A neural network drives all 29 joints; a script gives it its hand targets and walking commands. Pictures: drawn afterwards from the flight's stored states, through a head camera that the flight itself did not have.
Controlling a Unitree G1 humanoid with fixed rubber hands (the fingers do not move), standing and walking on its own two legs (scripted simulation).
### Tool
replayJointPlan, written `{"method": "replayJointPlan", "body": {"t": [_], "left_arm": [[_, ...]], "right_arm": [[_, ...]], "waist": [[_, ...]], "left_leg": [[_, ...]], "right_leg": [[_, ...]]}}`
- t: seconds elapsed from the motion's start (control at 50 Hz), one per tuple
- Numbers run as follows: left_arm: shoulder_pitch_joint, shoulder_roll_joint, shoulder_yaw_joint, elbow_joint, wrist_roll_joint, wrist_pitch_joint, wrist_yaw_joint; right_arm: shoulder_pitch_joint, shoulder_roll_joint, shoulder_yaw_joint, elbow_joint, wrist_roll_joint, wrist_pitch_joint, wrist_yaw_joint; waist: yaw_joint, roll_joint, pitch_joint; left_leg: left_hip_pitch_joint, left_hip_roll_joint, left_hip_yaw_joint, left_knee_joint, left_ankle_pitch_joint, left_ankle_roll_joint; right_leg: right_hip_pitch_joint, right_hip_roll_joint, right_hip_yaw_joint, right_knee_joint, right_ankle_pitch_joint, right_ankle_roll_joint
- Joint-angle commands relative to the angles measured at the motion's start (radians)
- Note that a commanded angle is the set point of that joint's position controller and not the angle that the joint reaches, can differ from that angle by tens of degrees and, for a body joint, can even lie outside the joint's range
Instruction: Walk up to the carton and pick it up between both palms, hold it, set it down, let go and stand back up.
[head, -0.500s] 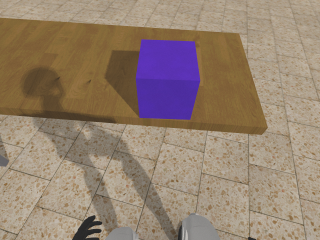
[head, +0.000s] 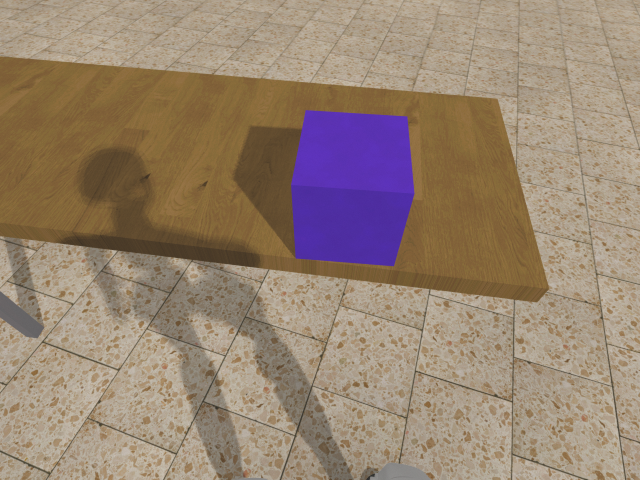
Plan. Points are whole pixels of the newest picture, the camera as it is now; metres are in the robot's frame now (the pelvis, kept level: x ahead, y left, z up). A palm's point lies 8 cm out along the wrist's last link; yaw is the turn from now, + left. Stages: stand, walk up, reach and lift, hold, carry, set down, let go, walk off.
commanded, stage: walk up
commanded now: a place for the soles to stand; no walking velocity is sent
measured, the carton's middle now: (350, 189) +0.54 -0.04 +0.01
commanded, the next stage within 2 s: none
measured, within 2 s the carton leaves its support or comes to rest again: neither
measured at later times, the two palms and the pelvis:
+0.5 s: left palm out of the picture +0.05 +0.25 -0.13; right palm out of the picture +0.01 -0.24 -0.13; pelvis +0.05 +0.01 +0.00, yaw -1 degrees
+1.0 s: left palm (157, 402) +0.23 +0.25 -0.13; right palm out of the picture +0.12 -0.20 -0.15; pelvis +0.13 +0.03 -0.01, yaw -2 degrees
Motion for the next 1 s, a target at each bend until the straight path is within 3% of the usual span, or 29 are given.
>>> {"method": "replayJointPlan", "body": {"t": [0.0, 0.14, 0.16, 0.18, 0.24, 0.26, 0.3, 0.34, 0.36, 0.4, 0.44, 0.46, 0.5, 0.52, 0.54, 0.6, 0.62, 0.64, 0.66, 0.68, 0.72, 0.8, 0.84, 0.86, 0.88, 0.9, 0.92, 0.94, 0.98], "left_arm": [[0.023, 0.134, 0.023, -0.061, 0.001, -0.029, 0.009], [0.028, 0.146, 0.019, -0.036, 0.0, -0.032, 0.015], [0.12, 0.134, 0.031, -0.035, 0.03, -0.033, 0.015], [0.138, 0.167, 0.045, -0.024, 0.03, -0.026, 0.018], [0.144, 0.213, 0.066, -0.002, 0.024, -0.011, 0.032], [0.112, 0.206, 0.061, -0.009, 0.027, -0.011, 0.033], [0.048, 0.163, 0.053, -0.03, 0.032, -0.015, 0.024], [0.039, 0.072, 0.033, -0.051, 0.02, -0.022, 0.01], [0.055, 0.058, 0.029, -0.053, 0.024, -0.023, 0.008], [0.095, 0.035, 0.03, -0.047, 0.03, -0.034, 0.01], [0.164, 0.049, 0.032, -0.028, 0.039, -0.059, 0.021], [0.193, 0.08, 0.041, -0.026, 0.041, -0.066, 0.028], [0.252, 0.166, 0.067, -0.008, 0.037, -0.059, 0.036], [0.258, 0.191, 0.076, 0.0, 0.029, -0.048, 0.039], [0.239, 0.196, 0.078, 0.004, 0.03, -0.04, 0.042], [0.13, 0.154, 0.057, -0.014, 0.037, -0.028, 0.036], [0.077, 0.117, 0.045, -0.026, 0.038, -0.026, 0.03], [0.045, 0.048, 0.024, -0.05, 0.041, -0.025, 0.028], [0.022, 0.027, 0.019, -0.062, 0.043, -0.022, 0.037], [-0.005, 0.031, 0.023, -0.068, 0.044, -0.022, 0.045], [-0.043, 0.013, 0.031, -0.083, 0.043, -0.029, 0.043], [-0.012, -0.001, 0.038, -0.078, 0.03, -0.049, 0.028], [0.127, 0.008, 0.047, -0.024, 0.03, -0.059, 0.028], [0.216, 0.05, 0.061, 0.005, 0.035, -0.064, 0.032], [0.256, 0.119, 0.078, 0.004, 0.038, -0.064, 0.036], [0.235, 0.14, 0.079, -0.009, 0.01, -0.055, 0.035], [0.177, 0.128, 0.075, -0.016, -0.013, -0.044, 0.04], [0.093, 0.108, 0.064, -0.034, -0.017, -0.033, 0.047], [-0.052, 0.097, 0.046, -0.058, 0.0, -0.015, 0.059]], "right_arm": [[0.008, -0.166, -0.037, -0.065, 0.0, -0.023, -0.006], [0.024, -0.157, -0.031, -0.032, 0.001, -0.022, -0.004], [0.107, -0.144, -0.032, -0.021, -0.028, -0.021, 0.007], [0.121, -0.144, -0.035, -0.022, -0.031, -0.016, 0.01], [0.164, -0.104, -0.03, -0.026, -0.047, -0.017, 0.018], [0.193, -0.094, -0.027, -0.022, -0.05, -0.026, 0.019], [0.235, -0.117, -0.036, -0.018, -0.046, -0.046, 0.018], [0.207, -0.188, -0.066, -0.012, -0.021, -0.044, 0.008], [0.17, -0.201, -0.07, -0.012, -0.017, -0.035, -0.005], [0.109, -0.185, -0.058, -0.013, -0.02, -0.022, -0.013], [0.101, -0.164, -0.047, -0.011, -0.028, -0.023, -0.007], [0.115, -0.141, -0.041, -0.011, -0.031, -0.027, -0.002], [0.161, -0.116, -0.035, -0.023, -0.043, -0.026, -0.001], [0.172, -0.107, -0.034, -0.032, -0.056, -0.024, -0.006], [0.164, -0.101, -0.035, -0.039, -0.059, -0.025, -0.011], [0.232, -0.101, -0.043, -0.034, -0.051, -0.048, -0.009], [0.285, -0.127, -0.055, -0.014, -0.045, -0.056, -0.007], [0.31, -0.178, -0.075, 0.002, -0.026, -0.055, -0.009], [0.32, -0.188, -0.081, 0.009, -0.025, -0.046, -0.016], [0.332, -0.168, -0.076, 0.007, -0.029, -0.039, -0.021], [0.347, -0.143, -0.067, 0.006, -0.047, -0.03, -0.033], [0.19, -0.129, -0.052, -0.035, -0.051, -0.035, -0.037], [0.083, -0.134, -0.043, -0.054, -0.04, -0.036, -0.031], [0.082, -0.128, -0.04, -0.067, -0.032, -0.041, -0.026], [0.147, -0.092, -0.026, -0.072, -0.01, -0.04, -0.026], [0.21, -0.084, -0.031, -0.064, 0.006, -0.016, -0.035], [0.176, -0.079, -0.032, -0.069, -0.007, 0.006, -0.045], [0.117, -0.067, -0.028, -0.075, -0.015, 0.014, -0.044], [0.113, -0.033, -0.025, -0.069, -0.02, 0.01, -0.035]], "waist": [[-0.003, 0.016, -0.045], [-0.008, 0.014, -0.025], [-0.009, -0.011, -0.085], [-0.007, -0.052, -0.037], [-0.024, -0.141, 0.079], [-0.045, -0.138, 0.073], [-0.08, -0.057, 0.021], [-0.064, 0.101, 0.049], [-0.051, 0.103, 0.105], [-0.018, 0.105, 0.153], [0.008, 0.077, 0.077], [0.012, 0.03, 0.039], [0.01, -0.127, -0.014], [0.013, -0.157, -0.014], [0.012, -0.178, 0.015], [-0.048, -0.133, -0.014], [-0.078, -0.03, -0.026], [-0.088, 0.117, -0.022], [-0.101, 0.151, 0.023], [-0.114, 0.146, 0.042], [-0.117, 0.107, 0.072], [-0.049, 0.124, 0.064], [0.044, 0.063, -0.006], [0.081, 0.001, -0.078], [0.081, -0.136, -0.177], [0.059, -0.193, -0.237], [0.052, -0.152, -0.2], [0.037, -0.132, -0.115], [-0.016, -0.152, 0.009]], "left_leg": [[-0.142, 0.105, -0.147, -0.22, -0.032, 0.065], [-0.12, 0.092, -0.135, -0.202, 0.011, 0.055], [-0.115, 0.058, -0.096, -0.183, -0.287, 0.053], [-0.17, 0.042, -0.095, -0.159, -0.391, 0.046], [-0.186, 0.007, -0.003, -0.027, -0.191, 0.028], [-0.141, 0.021, -0.007, -0.063, -0.112, 0.033], [0.022, 0.042, -0.074, -0.211, -0.075, 0.06], [-0.013, 0.166, -0.329, -0.41, -0.428, 0.121], [-0.095, 0.2, -0.351, -0.445, -0.468, 0.139], [-0.106, 0.169, -0.243, -0.396, -0.311, 0.131], [-0.108, 0.111, -0.102, -0.24, -0.014, 0.084], [-0.139, 0.082, -0.057, -0.151, 0.072, 0.058], [-0.209, 0.012, -0.005, 0.06, -0.07, 0.005], [-0.235, 0.014, 0.0, 0.092, -0.138, -0.007], [-0.247, 0.029, -0.01, 0.072, -0.136, -0.009], [-0.016, 0.061, -0.049, -0.105, 0.092, 0.003], [0.11, 0.106, -0.138, -0.199, 0.234, 0.024], [0.222, 0.192, -0.252, -0.251, 0.434, 0.042], [0.261, 0.256, -0.303, -0.245, 0.605, 0.089], [0.301, 0.284, -0.287, -0.227, 0.718, 0.121], [0.366, 0.287, -0.243, -0.19, 0.821, 0.146], [0.221, 0.229, -0.117, -0.164, 0.72, 0.143], [0.063, 0.177, -0.01, -0.007, 0.747, 0.085], [0.003, 0.141, -0.003, 0.119, 0.663, 0.049], [-0.065, 0.059, 0.026, 0.307, 0.398, -0.004], [-0.081, -0.046, -0.013, 0.441, -0.203, -0.04], [-0.07, 0.001, -0.087, 0.46, -0.398, -0.022], [-0.09, 0.022, -0.095, 0.422, -0.396, -0.012], [-0.1, 0.05, -0.072, 0.25, -0.345, -0.017]], "right_leg": [[0.128, -0.041, 0.08, -0.086, -0.086, -0.054], [0.116, -0.057, 0.094, -0.114, -0.079, -0.061], [0.167, -0.058, 0.132, -0.154, -0.38, -0.082], [0.14, -0.09, 0.202, -0.213, -0.546, -0.097], [0.062, -0.219, 0.366, -0.351, -0.655, -0.143], [0.044, -0.212, 0.33, -0.333, -0.579, -0.138], [-0.036, -0.103, 0.163, -0.225, -0.421, -0.077], [-0.07, 0.079, -0.014, 0.042, -0.295, -0.014], [-0.041, 0.081, 0.011, 0.085, -0.284, -0.024], [-0.017, 0.066, 0.026, 0.033, -0.208, -0.041], [0.143, 0.046, 0.041, -0.067, 0.005, -0.055], [0.222, 0.003, 0.114, -0.068, 0.057, -0.079], [0.288, -0.175, 0.406, -0.177, -0.024, -0.178], [0.307, -0.249, 0.491, -0.213, -0.039, -0.222], [0.294, -0.266, 0.496, -0.21, 0.022, -0.239], [0.12, -0.151, 0.278, -0.098, 0.093, -0.154], [0.017, -0.048, 0.145, 0.048, 0.088, -0.093], [-0.116, 0.073, 0.012, 0.207, -0.078, -0.032], [-0.221, 0.08, 0.009, 0.278, -0.313, -0.02], [-0.287, 0.074, 0.028, 0.333, -0.406, -0.03], [-0.369, 0.067, 0.046, 0.363, -0.424, -0.044], [-0.164, 0.062, 0.05, 0.155, -0.176, -0.056], [0.157, 0.087, 0.001, -0.066, 0.184, -0.076], [0.307, 0.049, 0.046, -0.072, 0.392, -0.102], [0.428, -0.12, 0.255, -0.07, 0.603, -0.179], [0.403, -0.285, 0.494, -0.126, 0.687, -0.325], [0.301, -0.313, 0.53, -0.194, 0.458, -0.361], [0.218, -0.269, 0.461, -0.225, 0.275, -0.324], [0.106, -0.21, 0.333, -0.203, 0.253, -0.254]]}}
